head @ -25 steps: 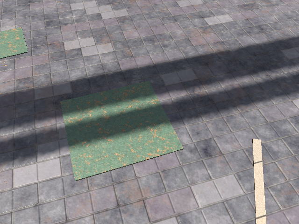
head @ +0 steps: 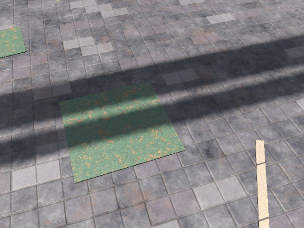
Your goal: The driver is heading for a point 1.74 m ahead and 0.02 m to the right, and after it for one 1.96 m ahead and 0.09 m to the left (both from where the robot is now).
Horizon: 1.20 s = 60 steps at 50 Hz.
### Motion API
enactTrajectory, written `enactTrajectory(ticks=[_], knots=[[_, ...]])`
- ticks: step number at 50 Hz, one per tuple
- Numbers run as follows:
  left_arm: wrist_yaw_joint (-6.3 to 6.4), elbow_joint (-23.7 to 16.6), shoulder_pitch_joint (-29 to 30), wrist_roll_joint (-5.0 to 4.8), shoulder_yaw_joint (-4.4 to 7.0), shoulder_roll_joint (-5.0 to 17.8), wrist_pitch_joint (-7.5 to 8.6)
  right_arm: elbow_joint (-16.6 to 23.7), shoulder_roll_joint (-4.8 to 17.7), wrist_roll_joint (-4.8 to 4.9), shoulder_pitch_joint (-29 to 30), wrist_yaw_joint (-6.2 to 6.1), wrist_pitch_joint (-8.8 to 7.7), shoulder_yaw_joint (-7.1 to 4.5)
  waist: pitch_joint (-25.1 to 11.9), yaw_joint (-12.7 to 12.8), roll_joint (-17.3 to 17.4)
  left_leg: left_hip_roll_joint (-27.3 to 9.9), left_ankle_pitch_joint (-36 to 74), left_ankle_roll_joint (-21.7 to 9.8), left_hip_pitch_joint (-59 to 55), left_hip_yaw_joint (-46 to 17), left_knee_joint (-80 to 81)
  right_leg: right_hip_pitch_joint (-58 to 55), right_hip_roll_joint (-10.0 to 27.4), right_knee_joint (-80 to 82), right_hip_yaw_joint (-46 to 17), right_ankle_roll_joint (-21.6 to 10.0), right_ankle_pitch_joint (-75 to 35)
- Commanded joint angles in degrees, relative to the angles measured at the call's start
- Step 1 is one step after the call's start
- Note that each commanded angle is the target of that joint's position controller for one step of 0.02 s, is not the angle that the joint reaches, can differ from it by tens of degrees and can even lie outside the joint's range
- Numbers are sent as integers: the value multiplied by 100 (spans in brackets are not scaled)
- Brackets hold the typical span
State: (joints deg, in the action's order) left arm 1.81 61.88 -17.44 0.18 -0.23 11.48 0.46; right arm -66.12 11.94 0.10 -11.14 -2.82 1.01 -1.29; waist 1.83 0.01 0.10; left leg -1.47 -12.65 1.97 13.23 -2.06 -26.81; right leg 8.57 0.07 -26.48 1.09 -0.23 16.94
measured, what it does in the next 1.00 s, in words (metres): walks ahead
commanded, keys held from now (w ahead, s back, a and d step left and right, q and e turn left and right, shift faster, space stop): no key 0.60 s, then w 0.40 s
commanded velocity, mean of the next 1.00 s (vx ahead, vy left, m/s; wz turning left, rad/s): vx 0.10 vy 0.00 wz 0.00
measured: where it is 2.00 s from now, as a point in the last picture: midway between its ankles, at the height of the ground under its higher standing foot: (153, 201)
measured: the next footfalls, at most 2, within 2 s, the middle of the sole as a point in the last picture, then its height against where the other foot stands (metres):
right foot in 1.32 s outside the picture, level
left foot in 1.88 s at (129, 173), level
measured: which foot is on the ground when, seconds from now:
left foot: down 0.00-1.00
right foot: down 0.00-0.86, up 0.88-1.00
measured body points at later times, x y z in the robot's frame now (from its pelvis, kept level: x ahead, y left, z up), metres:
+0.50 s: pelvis +0.00 +0.00 +0.00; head +0.01 +0.00 +0.45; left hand -0.02 +0.24 -0.16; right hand +0.01 -0.24 -0.16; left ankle +0.02 +0.14 -0.74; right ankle -0.03 -0.12 -0.74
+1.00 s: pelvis +0.09 +0.05 +0.00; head +0.10 +0.06 +0.45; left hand +0.14 +0.30 -0.15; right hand +0.04 -0.20 -0.14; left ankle +0.04 +0.13 -0.74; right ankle +0.04 -0.09 -0.65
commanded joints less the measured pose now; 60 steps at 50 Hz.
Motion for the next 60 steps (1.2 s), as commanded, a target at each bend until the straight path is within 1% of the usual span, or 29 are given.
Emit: enactTrajectory(ticks=[1, 30, 31, 32, 33, 34, 35, 36, 37, 38, 39, 40, 41, 42, 43, 44, 45, 46, 47, 48, 49, 50, 51, 52, 54, 55, 57, 58, 60], knots=[[18, -80, -422, -3, 91, 539, 28, 99, 575, 1, -193, -20, -29, -73, 110, -1, -17, -2, 798, -169, -278, 40, 306, 517, 141, 593, -128, -54, -681], [45, -44, -782, -25, 122, 341, 39, 125, 416, 18, -536, -41, -41, -53, 196, -3, -20, 12, 798, -172, -216, 64, 263, 545, 125, 543, -116, -54, -728], [53, 15, -890, -25, 116, 292, 31, 74, 343, 15, -639, -43, -37, -37, 59, -2, -50, 93, 283, -176, -272, 159, 238, 486, 80, 590, -79, -74, -159], [74, 28, -922, -59, 150, 367, 12, 65, 339, 42, -657, -49, -32, -45, 136, 13, -132, 252, -544, -202, -139, 325, 57, 559, 56, 640, -120, -163, 785], [100, -24, -878, -98, 208, 538, -2, 89, 367, 72, -654, -54, -43, -68, 302, 29, -309, 408, -1464, -248, 162, 500, -225, 697, 161, 738, -330, -329, 1843], [116, -77, -902, -130, 252, 666, 5, 169, 369, 69, -548, -45, -87, -76, 555, 82, -473, 441, -1916, -303, 597, 555, -512, 822, 442, 970, -732, -526, 2677], [114, -84, -1073, -161, 309, 815, 43, 286, 278, 62, -361, -10, -172, -61, 735, 191, -750, 435, -1792, -330, 1023, 629, -993, 763, 895, 1303, -1363, -781, 3195], [106, -99, -1137, -186, 395, 1031, 96, 385, 158, 70, -263, 48, -280, -35, 846, 233, -1106, 302, -1382, -368, 1302, 631, -1670, 715, 1488, 1651, -2122, -1098, 3412], [101, -139, -1105, -182, 434, 1075, 147, 477, 157, 93, -129, 109, -384, -35, 1023, 244, -1117, 51, -1285, -460, 1533, 430, -2107, 817, 1871, 1866, -2608, -1335, 3274], [86, -202, -972, -145, 429, 1008, 197, 562, 171, 142, -70, 164, -467, -47, 1130, 174, -1073, -108, -1530, -554, 1756, 295, -2230, 749, 1991, 1882, -2708, -1382, 2934], [61, -282, -791, -160, 424, 942, 234, 613, 193, 183, -107, 203, -537, -57, 1133, 69, -999, -214, -1699, -646, 1729, 233, -1905, 647, 1920, 1775, -2493, -1269, 2516], [39, -359, -570, -215, 424, 912, 240, 572, 211, 211, -317, 233, -599, -78, 1025, -104, -872, -183, -1547, -722, 1213, 323, -1166, 724, 1687, 1572, -2043, -1060, 2117], [19, -432, -338, -265, 427, 921, 220, 351, 190, 210, -823, 248, -637, -117, 829, -350, -708, 59, -879, -719, 136, 635, -308, 1117, 1300, 1230, -1448, -851, 1756], [-2, -471, -319, -265, 422, 894, 209, 90, 264, 159, -1332, 254, -630, -194, 611, -471, -484, 355, -300, -584, -779, 797, -73, 1479, 931, 714, -1027, -728, 1316], [-23, -560, -154, -223, 371, 761, 250, -70, 468, 125, -2003, 254, -621, -295, 342, -731, 102, -77, -430, -664, -1572, 23, 269, 1965, 530, -544, -495, -514, 508], [-27, -748, -68, -161, 275, 386, 342, -93, 1129, 154, -2778, 233, -635, -453, -21, -918, 1632, -1442, -1172, -1247, -2305, -2289, 1314, 2956, -97, -2673, 304, -153, 649], [-35, -868, -48, -249, 238, 201, 455, -52, 1164, 36, -2809, 295, -742, -390, -90, -780, 1721, -2183, -1910, -1867, -2124, -4136, 1911, 3571, -230, -4055, -406, -230, 1413], [-77, -905, 14, -350, 271, 365, 533, 123, 819, 43, -2167, 292, -824, -276, 438, -455, 916, -2204, -1994, -1817, -1855, -3754, 1846, 4080, 171, -4707, -695, -388, 1034], [-130, -891, 62, -339, 286, 459, 597, 278, 570, 58, -1736, 317, -855, -200, 582, -316, 568, -1882, -1668, -1582, -1684, -2901, 1817, 4164, 410, -4751, -687, -510, 406], [-139, -870, 108, -268, 338, 542, 646, 380, 537, 44, -1456, 355, -843, -160, 579, -194, 347, -1613, -1044, -1384, -1582, -2250, 1867, 4082, 575, -4460, -598, -555, -81], [-158, -879, 218, -204, 418, 708, 659, 416, 428, 32, -1408, 369, -815, -113, 581, -159, 356, -1380, -196, -1216, -1542, -1658, 1875, 3921, 687, -4103, -504, -540, -388], [-203, -864, 249, -184, 455, 725, 636, 392, 278, 12, -1546, 357, -763, -63, 482, -163, 429, -1165, 463, -1105, -1536, -1186, 1866, 3713, 724, -3885, -380, -496, -566], [-244, -861, 284, -187, 445, 593, 596, 358, 284, -5, -1736, 325, -726, -51, 417, -171, 487, -1077, 998, -1095, -1545, -918, 1849, 3629, 714, -3725, -253, -426, -672], [-270, -900, 411, -176, 425, 475, 552, 340, 358, -10, -1874, 284, -698, -54, 410, -183, 444, -1046, 1370, -1137, -1543, -744, 1860, 3660, 704, -3551, -153, -337, -760], [-280, -1148, 1010, -160, 362, 321, 503, 404, 551, -34, -1905, 208, -658, -71, 549, -243, 334, -1053, 1648, -1220, -1365, -552, 1987, 3739, 679, -2830, -54, -184, -1041], [-284, -1288, 1360, -154, 325, 272, 504, 459, 605, -42, -1851, 176, -639, -74, 629, -287, 304, -1006, 1644, -1218, -1208, -434, 2052, 3642, 629, -2316, -1, -135, -1239], [-318, -1479, 1898, -169, 272, 244, 518, 517, 723, -33, -1913, 136, -624, -97, 701, -407, 403, -937, 1550, -1203, -966, -243, 2188, 3244, 451, -1497, 184, -99, -1630], [-342, -1541, 2070, -182, 264, 279, 520, 507, 769, -12, -2007, 128, -627, -116, 729, -440, 449, -970, 1520, -1217, -954, -196, 2237, 3087, 383, -1253, 250, -108, -1738], [-392, -1664, 2344, -209, 257, 355, 529, 467, 783, 52, -2131, 120, -630, -146, 829, -430, 476, -1109, 1610, -1217, -1164, -141, 2239, 2981, 338, -878, 213, -210, -1838]])
Keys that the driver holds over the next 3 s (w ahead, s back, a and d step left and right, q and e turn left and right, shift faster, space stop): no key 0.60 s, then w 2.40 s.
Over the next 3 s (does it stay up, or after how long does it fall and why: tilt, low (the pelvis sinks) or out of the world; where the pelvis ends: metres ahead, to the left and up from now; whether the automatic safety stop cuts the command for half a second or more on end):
stays up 1.23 0.03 -0.01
